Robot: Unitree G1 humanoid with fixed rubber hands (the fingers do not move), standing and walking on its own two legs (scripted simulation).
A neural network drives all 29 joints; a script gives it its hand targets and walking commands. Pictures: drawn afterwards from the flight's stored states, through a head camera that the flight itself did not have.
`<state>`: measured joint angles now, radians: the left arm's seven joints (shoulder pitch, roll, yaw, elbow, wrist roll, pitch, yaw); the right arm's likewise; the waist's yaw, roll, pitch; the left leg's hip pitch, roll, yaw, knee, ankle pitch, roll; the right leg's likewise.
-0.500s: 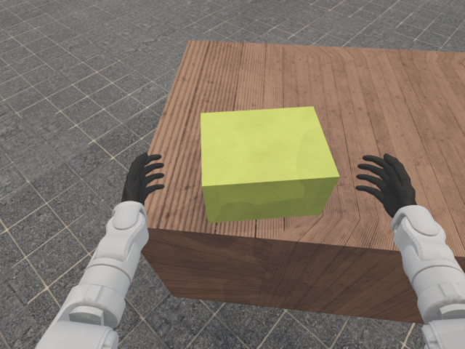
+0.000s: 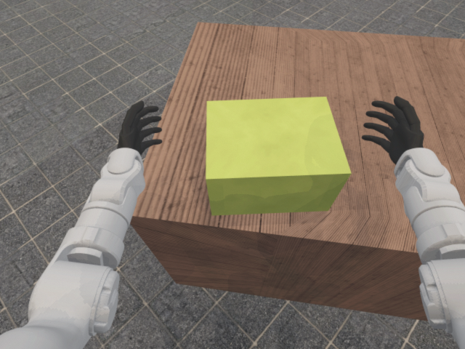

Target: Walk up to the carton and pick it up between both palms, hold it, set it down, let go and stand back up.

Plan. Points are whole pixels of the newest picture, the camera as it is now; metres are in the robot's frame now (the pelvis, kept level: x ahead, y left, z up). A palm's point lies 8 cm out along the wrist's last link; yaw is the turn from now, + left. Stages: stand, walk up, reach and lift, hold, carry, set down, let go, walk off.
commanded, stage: reach and lift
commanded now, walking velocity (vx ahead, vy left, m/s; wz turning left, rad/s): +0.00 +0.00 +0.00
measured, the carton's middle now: (268, 156) +0.52 -0.01 -0.03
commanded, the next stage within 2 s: none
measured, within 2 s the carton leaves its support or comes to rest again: neither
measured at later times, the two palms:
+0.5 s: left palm (135, 128) +0.46 +0.23 +0.09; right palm (390, 126) +0.50 -0.21 +0.10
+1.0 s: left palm (156, 166) +0.45 +0.21 -0.01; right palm (362, 171) +0.49 -0.20 -0.01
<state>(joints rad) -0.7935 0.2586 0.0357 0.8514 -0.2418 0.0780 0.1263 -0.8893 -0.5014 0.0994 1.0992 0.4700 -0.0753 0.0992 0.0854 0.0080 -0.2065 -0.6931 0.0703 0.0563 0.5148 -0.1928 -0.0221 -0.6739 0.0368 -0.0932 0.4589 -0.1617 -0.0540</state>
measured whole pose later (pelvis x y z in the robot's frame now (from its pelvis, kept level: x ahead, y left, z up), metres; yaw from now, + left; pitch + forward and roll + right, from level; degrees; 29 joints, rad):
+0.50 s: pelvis +0.00 +0.00 -0.01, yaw +0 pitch +27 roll -1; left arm -1.07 0.30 -0.01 1.17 -0.26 -0.01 0.09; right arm -1.13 -0.48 0.15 1.31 0.46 -0.09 0.07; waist 0.09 -0.01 -0.24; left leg -0.81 0.07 0.06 0.54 -0.18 -0.02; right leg -0.80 0.03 -0.09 0.50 -0.16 -0.05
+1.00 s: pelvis -0.01 +0.00 -0.03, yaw -1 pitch +37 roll -1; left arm -1.01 0.24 -0.01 1.31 -0.28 -0.33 0.08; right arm -1.02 -0.40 0.11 1.31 0.39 -0.31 0.04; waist 0.09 0.00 -0.30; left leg -1.10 0.07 0.06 0.68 -0.23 -0.02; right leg -1.09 0.03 -0.09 0.65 -0.20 -0.06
